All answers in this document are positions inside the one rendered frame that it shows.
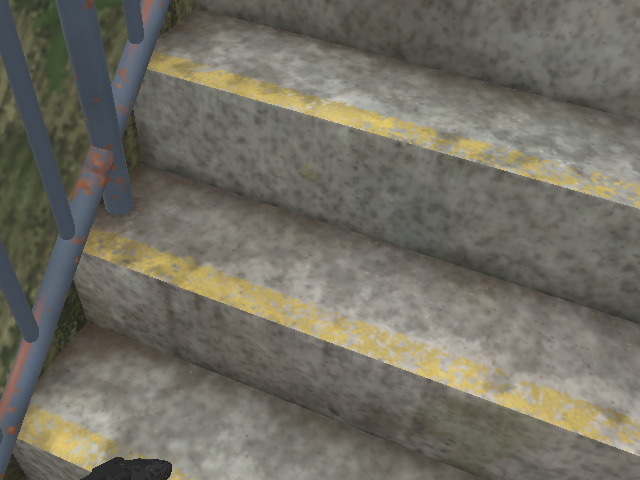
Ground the robot left hand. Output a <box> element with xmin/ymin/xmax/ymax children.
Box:
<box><xmin>80</xmin><ymin>457</ymin><xmax>172</xmax><ymax>480</ymax></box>

